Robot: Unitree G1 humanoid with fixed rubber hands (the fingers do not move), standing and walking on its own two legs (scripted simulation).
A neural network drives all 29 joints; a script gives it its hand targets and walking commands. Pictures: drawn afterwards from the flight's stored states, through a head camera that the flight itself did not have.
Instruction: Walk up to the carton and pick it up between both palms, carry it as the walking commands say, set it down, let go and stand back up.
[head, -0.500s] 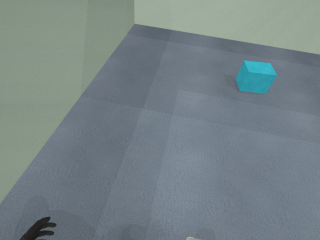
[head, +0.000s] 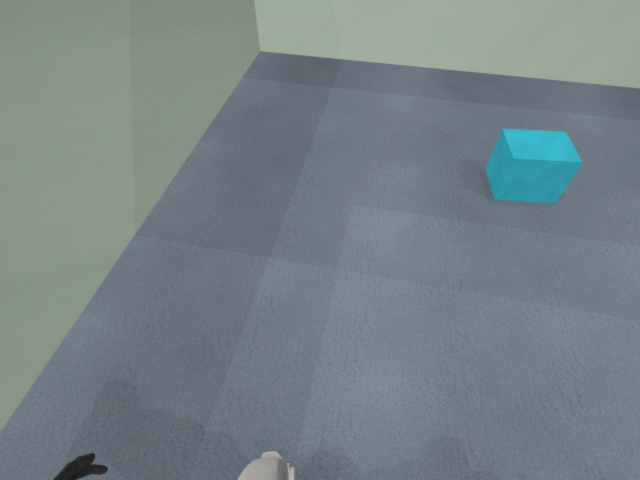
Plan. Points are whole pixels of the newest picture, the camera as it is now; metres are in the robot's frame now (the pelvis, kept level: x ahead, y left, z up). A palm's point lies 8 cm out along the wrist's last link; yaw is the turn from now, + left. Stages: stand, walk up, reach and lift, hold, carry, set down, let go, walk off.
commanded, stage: walk up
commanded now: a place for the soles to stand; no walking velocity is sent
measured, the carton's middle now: (529, 166) +1.54 -0.77 -0.65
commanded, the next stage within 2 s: none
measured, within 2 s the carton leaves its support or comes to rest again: neither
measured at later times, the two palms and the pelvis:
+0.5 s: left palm (256, 245) +0.49 +0.19 -0.06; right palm out of the picture +0.26 -0.51 -0.08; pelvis +0.27 -0.13 -0.02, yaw -5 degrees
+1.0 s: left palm (326, 197) +0.67 +0.08 -0.10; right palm out of the picture +0.53 -0.63 -0.03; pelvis +0.50 -0.24 -0.01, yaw -5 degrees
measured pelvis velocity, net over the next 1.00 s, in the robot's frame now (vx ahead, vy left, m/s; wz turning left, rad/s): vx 0.50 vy -0.24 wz -0.09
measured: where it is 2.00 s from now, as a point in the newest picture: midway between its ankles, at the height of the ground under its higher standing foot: (500, 297)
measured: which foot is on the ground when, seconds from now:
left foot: up 0.00-0.04, down 0.06-0.42, up 0.44-0.76, down 0.78-1.00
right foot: down 0.00-0.06, up 0.08-0.40, down 0.42-0.78, up 0.80-1.00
